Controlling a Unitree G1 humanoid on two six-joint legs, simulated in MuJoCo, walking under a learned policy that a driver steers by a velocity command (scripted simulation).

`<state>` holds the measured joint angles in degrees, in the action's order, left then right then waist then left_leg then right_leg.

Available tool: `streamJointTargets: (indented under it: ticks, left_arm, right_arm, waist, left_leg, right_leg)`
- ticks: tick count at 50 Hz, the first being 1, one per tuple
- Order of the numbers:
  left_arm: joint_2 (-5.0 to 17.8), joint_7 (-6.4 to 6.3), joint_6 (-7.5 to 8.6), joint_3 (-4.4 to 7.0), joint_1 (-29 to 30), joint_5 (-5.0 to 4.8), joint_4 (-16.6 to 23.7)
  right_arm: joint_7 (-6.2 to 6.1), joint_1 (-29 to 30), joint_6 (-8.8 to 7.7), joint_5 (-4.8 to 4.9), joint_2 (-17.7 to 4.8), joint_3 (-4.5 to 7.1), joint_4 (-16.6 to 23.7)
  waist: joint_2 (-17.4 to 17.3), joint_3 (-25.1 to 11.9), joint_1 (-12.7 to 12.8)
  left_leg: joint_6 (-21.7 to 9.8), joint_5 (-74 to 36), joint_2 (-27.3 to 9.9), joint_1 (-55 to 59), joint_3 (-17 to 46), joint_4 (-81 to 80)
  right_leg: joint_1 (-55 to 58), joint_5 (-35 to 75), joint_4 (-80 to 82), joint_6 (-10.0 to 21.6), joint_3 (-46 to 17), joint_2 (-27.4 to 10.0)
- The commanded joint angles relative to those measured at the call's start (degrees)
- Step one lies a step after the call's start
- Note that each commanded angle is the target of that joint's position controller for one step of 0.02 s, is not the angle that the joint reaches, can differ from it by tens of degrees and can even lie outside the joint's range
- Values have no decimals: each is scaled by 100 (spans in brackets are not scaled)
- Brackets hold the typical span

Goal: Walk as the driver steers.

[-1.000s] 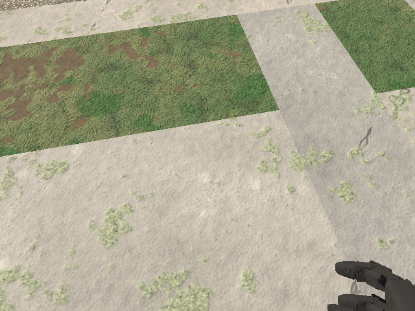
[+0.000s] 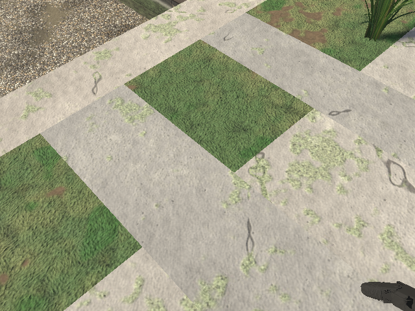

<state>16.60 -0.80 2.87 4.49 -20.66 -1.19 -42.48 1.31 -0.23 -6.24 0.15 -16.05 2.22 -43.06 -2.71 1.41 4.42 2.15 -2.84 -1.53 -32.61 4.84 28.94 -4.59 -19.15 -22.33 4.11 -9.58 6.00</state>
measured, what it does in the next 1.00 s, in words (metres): walks ahead: left foot, then right foot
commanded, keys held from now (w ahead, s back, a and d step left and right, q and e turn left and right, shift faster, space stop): w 0.48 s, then q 0.52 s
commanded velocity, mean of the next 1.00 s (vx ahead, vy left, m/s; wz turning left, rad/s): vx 0.34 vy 0.00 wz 0.08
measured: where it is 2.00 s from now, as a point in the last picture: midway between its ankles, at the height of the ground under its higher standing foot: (220, 287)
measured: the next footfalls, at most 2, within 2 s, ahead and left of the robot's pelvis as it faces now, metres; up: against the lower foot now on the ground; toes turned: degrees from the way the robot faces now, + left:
left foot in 0.06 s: +0.21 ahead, +0.14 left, +0.00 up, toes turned -4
right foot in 0.56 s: +0.48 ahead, -0.13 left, +0.00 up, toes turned -4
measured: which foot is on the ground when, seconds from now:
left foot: up 0.00-0.04, down 0.06-0.58, up 0.60-1.00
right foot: down 0.00-0.08, up 0.10-0.54, down 0.56-1.00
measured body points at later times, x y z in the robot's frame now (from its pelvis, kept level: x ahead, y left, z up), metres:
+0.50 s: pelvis +0.27 +0.02 +0.00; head +0.30 +0.01 +0.45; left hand +0.53 +0.21 -0.07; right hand +0.22 -0.26 -0.13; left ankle +0.17 +0.14 -0.74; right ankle +0.42 -0.14 -0.71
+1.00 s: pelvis +0.41 -0.02 +0.00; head +0.44 +0.00 +0.45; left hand +0.50 +0.28 -0.11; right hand +0.60 -0.27 -0.10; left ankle +0.44 +0.11 -0.72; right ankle +0.44 -0.13 -0.74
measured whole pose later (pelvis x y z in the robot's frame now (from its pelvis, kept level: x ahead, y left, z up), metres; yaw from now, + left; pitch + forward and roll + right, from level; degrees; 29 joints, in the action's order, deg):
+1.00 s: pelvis +0.41 -0.02 +0.00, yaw +10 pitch +1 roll -2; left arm 16.5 -1.0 0.8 3.9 -7.9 0.0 -44.5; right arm 0.6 -9.1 3.9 0.6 -17.0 4.3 -40.6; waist -0.5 3.0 0.8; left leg 1.7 16.7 -4.3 -25.8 -1.7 42.2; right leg -12.8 -11.6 -23.9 0.8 13.9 -3.5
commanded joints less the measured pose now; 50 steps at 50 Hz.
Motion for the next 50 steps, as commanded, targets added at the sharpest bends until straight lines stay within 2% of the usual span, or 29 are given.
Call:
streamJointTargets:
  ticks: [1,2,3,4,5,6,7,8,9,10,11,14,17,20,22,25,26,27,28,29,30,31,32,34,37,40,43,48,50]
  left_arm:
    - [762,-58,6,195,-69,27,204]
    - [693,-53,-14,164,-11,39,214]
    - [490,-29,-13,79,10,77,259]
    - [244,-35,5,-26,-283,170,337]
    - [31,-18,73,-97,-1084,-48,332]
    - [597,-31,92,-13,-773,-131,230]
    - [814,-27,94,40,-43,-108,355]
    - [761,-34,102,25,364,-8,455]
    - [677,-15,129,28,543,70,527]
    - [582,15,136,23,493,77,538]
    - [478,34,132,3,416,60,517]
    - [257,44,121,-81,675,94,649]
    - [132,72,163,-153,1187,98,792]
    - [82,138,204,-185,1704,52,903]
    - [105,191,222,-183,2009,13,1004]
    - [214,270,269,-144,2266,17,1154]
    - [305,281,298,-99,2101,53,1131]
    - [430,271,332,-26,1625,115,1001]
    - [675,238,359,81,944,202,800]
    - [1121,163,353,182,65,358,675]
    - [1332,166,241,199,-50,355,660]
    - [920,160,140,136,-127,282,710]
    - [726,137,109,55,268,223,723]
    - [439,129,101,-36,948,166,669]
    - [470,133,161,-1,1527,304,590]
    - [601,32,145,58,1609,281,457]
    - [713,-67,41,94,1629,244,355]
    - [980,-45,-148,191,1480,111,174]
    - [1053,-35,-201,225,1500,17,119]
  right_arm:
    - [47,109,-181,5,-728,219,371]
    - [33,-312,-211,-22,-803,279,249]
    - [7,-942,-241,-93,-990,360,129]
    - [-11,-1788,-231,-139,-1337,444,58]
    - [58,-2282,-141,-78,-1596,543,-267]
    - [84,-2172,-132,92,-1036,408,-190]
    - [63,-1805,-96,89,-759,324,-115]
    - [57,-1510,-61,9,-683,272,-55]
    - [45,-1348,-42,-38,-583,234,-68]
    - [27,-1294,-48,-84,-502,192,-80]
    - [20,-1321,-56,-69,-457,177,-117]
    - [-22,-1531,-76,21,-696,227,-252]
    - [-68,-1686,-9,61,-847,254,-340]
    - [-78,-1948,57,107,-903,237,-459]
    - [-76,-2178,107,122,-930,229,-562]
    - [-99,-2299,217,133,-971,231,-676]
    - [-121,-2279,266,121,-999,237,-697]
    - [-144,-2160,304,127,-1050,244,-674]
    - [-155,-2110,298,110,-988,212,-614]
    - [-160,-1958,246,-44,-673,89,-358]
    - [-122,-3069,195,-46,-47,-112,-479]
    - [-142,-2888,212,95,-765,76,-602]
    - [-164,-2300,256,215,-952,173,-401]
    - [-249,-2030,439,113,-780,203,-371]
    - [-324,-2292,775,100,-480,233,-315]
    - [-321,-1914,877,41,-440,265,-30]
    - [-220,-1491,896,33,-426,263,204]
    - [-65,-964,974,43,-579,333,598]
    - [-13,-974,991,50,-587,363,681]
  waist:
    - [1052,-150,-233]
    - [1076,-306,-460]
    - [943,-836,-754]
    - [106,-1689,-918]
    - [-1820,-2032,-627]
    - [-960,-1464,-822]
    - [-389,-740,-910]
    - [24,-377,-812]
    - [38,-162,-687]
    - [-132,-174,-551]
    - [-271,-213,-503]
    - [-234,-149,-533]
    - [-136,-86,-688]
    - [-151,19,-883]
    - [-164,91,-989]
    - [-206,214,-931]
    - [-242,114,-782]
    - [-262,-170,-472]
    - [-175,-678,-145]
    - [408,-1582,174]
    - [1899,-2589,-173]
    - [1281,-2756,97]
    - [1119,-1879,20]
    - [800,-1013,-342]
    - [1034,-663,-754]
    - [967,-571,-717]
    - [875,-560,-593]
    - [847,-455,-406]
    - [871,-466,-472]
  left_leg:
    - [-244,382,43,650,-135,-154]
    - [-395,457,142,1210,-296,-371]
    - [-652,427,-143,2269,-94,-293]
    - [-1146,506,-1134,3940,1178,-75]
    - [-1949,2089,-2068,5231,3831,-963]
    - [-1787,3399,-2003,4953,4044,-1278]
    - [-1556,3225,-1808,4221,3132,-1333]
    - [-1463,2542,-1578,3500,2483,-1423]
    - [-1469,1940,-1387,3026,2063,-1538]
    - [-1423,1490,-1206,2755,1716,-1644]
    - [-1437,1183,-1090,2652,1472,-1741]
    - [-1599,373,-1106,2564,992,-1973]
    - [-1502,48,-984,2598,521,-2085]
    - [-1350,-24,-850,2592,153,-2040]
    - [-1321,8,-962,2758,167,-1961]
    - [-1187,-486,-1170,3178,314,-1594]
    - [-1082,-1066,-1140,3292,335,-1267]
    - [-940,-1919,-981,3258,246,-699]
    - [-733,-2149,-665,2929,97,128]
    - [-444,-475,-257,1756,-91,1660]
    - [-70,4055,441,-37,-226,3619]
    - [-27,4177,280,-158,394,4222]
    - [1,3920,94,-557,244,4382]
    - [133,3283,-249,-342,15,3963]
    - [290,2706,-261,556,-228,3703]
    - [263,2099,-391,452,-229,3059]
    - [166,1608,-440,651,-345,2325]
    - [-39,2034,-344,750,-629,1476]
    - [-196,1997,-239,995,-786,848]
  right_leg:
    - [12,1868,48,657,-1146,-1587]
    - [36,2431,-345,557,-1071,-1424]
    - [-189,2678,-1274,386,-826,-1105]
    - [-1258,1410,-2959,111,-357,-579]
    - [-3194,-1426,-4605,-240,43,48]
    - [-3862,-1306,-5199,-231,-306,-293]
    - [-4032,-774,-5241,-209,-144,-507]
    - [-3863,-381,-5042,-204,73,-726]
    - [-3724,-94,-4687,-203,149,-917]
    - [-3433,85,-4429,-201,218,-1078]
    - [-3287,147,-4228,-224,314,-1127]
    - [-3432,387,-3485,-361,544,-1230]
    - [-3381,1266,-2420,-440,689,-1224]
    - [-3019,2019,-1498,-457,872,-1051]
    - [-2917,2138,-1190,-431,923,-962]
    - [-2814,1747,-764,-249,881,-849]
    - [-2508,1655,-578,-174,887,-750]
    - [-1771,1891,-301,-58,991,-589]
    - [-606,2698,-148,108,977,-674]
    - [1188,4733,-672,469,40,-1766]
    - [2946,5877,-820,1487,-1734,-3403]
    - [2473,5238,-584,1386,-1837,-3182]
    - [1839,5114,-441,1180,-1035,-2898]
    - [410,4581,23,949,-184,-2445]
    - [-999,3935,680,1008,575,-2266]
    - [-1040,3257,902,1032,929,-2353]
    - [-965,2519,990,983,1231,-2356]
    - [-421,2152,668,873,1279,-2626]
    - [-226,2231,299,677,1341,-2643]
Over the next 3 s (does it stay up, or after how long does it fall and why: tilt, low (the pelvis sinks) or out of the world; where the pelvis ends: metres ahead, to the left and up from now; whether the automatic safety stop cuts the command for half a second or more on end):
stays up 0.58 0.17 0.01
